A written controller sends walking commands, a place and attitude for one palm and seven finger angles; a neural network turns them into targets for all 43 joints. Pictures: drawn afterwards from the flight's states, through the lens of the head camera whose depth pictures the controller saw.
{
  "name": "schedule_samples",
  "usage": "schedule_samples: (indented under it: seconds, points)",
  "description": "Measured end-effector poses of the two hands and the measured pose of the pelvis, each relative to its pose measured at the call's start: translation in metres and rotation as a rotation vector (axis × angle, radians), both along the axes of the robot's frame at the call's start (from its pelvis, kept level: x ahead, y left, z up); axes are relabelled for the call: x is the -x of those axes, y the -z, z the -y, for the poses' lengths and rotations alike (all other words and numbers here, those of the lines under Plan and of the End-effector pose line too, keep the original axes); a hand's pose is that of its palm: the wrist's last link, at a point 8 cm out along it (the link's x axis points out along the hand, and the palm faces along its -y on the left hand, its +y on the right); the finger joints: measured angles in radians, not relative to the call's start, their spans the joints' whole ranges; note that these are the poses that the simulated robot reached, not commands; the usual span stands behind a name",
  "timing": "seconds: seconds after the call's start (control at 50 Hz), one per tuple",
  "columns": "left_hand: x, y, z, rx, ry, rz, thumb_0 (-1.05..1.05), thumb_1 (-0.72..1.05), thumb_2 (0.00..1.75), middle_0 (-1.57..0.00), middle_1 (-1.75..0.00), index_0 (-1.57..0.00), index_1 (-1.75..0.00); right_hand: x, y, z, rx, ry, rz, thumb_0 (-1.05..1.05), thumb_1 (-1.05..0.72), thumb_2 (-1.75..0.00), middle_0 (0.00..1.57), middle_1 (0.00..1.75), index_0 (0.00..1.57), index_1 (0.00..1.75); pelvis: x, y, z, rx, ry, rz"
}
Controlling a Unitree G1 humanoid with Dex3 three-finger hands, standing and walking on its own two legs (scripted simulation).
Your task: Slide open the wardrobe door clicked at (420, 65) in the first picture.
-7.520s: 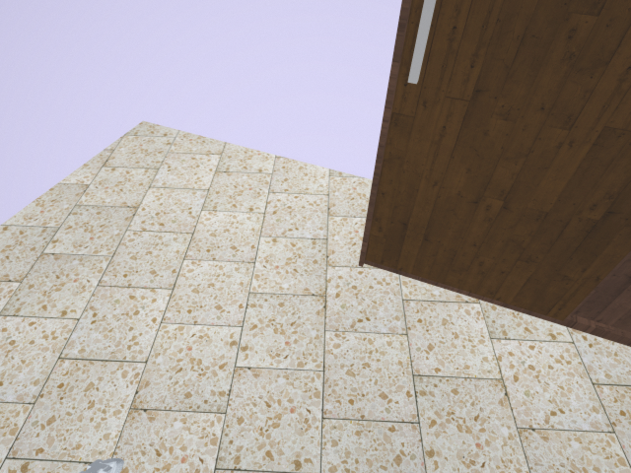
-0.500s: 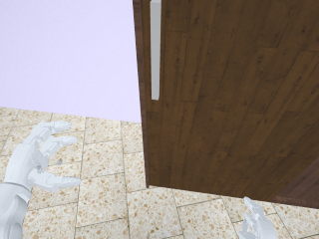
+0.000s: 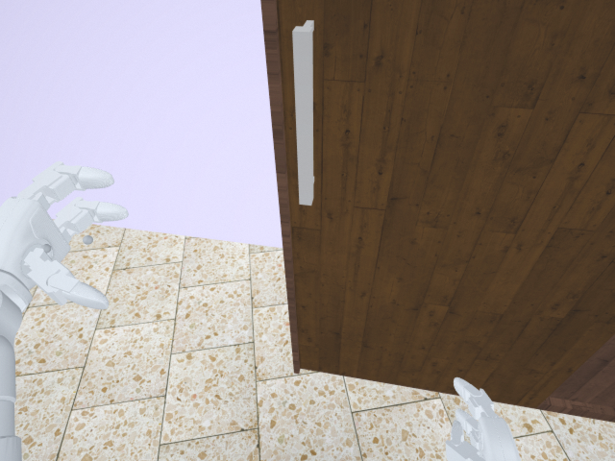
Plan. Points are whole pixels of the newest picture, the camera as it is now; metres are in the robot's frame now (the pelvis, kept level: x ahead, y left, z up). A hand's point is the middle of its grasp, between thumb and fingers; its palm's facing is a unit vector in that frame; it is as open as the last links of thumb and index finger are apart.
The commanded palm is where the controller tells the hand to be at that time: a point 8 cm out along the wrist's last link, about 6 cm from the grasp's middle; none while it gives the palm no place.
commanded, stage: raise the hand with hooked fingers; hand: left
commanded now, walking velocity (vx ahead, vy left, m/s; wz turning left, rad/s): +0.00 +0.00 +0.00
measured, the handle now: (307, 123) +0.55 +0.07 +0.20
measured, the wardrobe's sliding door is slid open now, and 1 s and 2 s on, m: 0.00 0.00 0.00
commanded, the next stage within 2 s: move the hooked fingers beside the handle in 0.50 s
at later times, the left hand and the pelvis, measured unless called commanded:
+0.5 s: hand (109, 234) +0.28 +0.26 +0.20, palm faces +0.02 -1.00 -0.08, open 14.0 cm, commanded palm +0.25 +0.30 +0.20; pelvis +0.00 -0.01 +0.00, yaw -1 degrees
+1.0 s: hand (164, 206) +0.34 +0.22 +0.19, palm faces -0.04 -1.00 -0.04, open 14.0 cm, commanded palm +0.31 +0.27 +0.19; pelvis +0.01 -0.01 +0.00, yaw -1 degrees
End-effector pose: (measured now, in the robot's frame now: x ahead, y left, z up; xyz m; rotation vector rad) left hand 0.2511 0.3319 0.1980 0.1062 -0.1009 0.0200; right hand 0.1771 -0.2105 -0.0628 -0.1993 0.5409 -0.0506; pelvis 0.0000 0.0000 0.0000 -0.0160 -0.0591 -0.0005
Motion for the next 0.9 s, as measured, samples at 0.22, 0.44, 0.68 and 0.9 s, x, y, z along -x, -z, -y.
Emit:
schedule_samples:
  seconds: [0.22, 0.44, 0.68, 0.9]
  points:
    - [-0.011, 0.001, 0.013, 0.021, 0.032, -0.047, -0.01, -0.5, 0.3, -0.3, -1.2, -0.3, -1.2, 0.001, 0.0, 0.024, -0.003, 0.037, 0.0, 0.01, -0.9, -0.89, 0.2, 0.3, 0.2, 0.3, -0.002, 0.0, 0.008, -0.008, 0.013, -0.011]
    - [-0.009, 0.0, 0.019, 0.027, -0.005, -0.015, -0.01, -0.5, 0.3, -0.3, -1.2, -0.3, -1.2, -0.002, -0.002, 0.029, -0.001, 0.047, 0.011, 0.01, -0.9, -0.89, 0.2, 0.3, 0.2, 0.3, -0.003, 0.0, 0.015, -0.01, 0.012, 0.0]
    - [-0.013, 0.001, 0.022, 0.029, 0.011, -0.025, -0.01, -0.5, 0.3, -0.3, -1.2, -0.3, -1.2, -0.004, 0.002, 0.023, -0.014, 0.041, 0.003, 0.01, -0.9, -0.89, 0.2, 0.3, 0.2, 0.3, -0.004, 0.001, 0.014, -0.01, 0.009, -0.004]
    - [-0.052, 0.003, 0.051, 0.049, 0.065, -0.029, -0.01, -0.51, 0.3, -0.3, -1.2, -0.3, -1.2, -0.002, 0.005, 0.019, -0.007, 0.046, -0.022, 0.01, -0.9, -0.89, 0.2, 0.3, 0.2, 0.3, -0.004, 0.0, 0.011, -0.012, 0.003, -0.015]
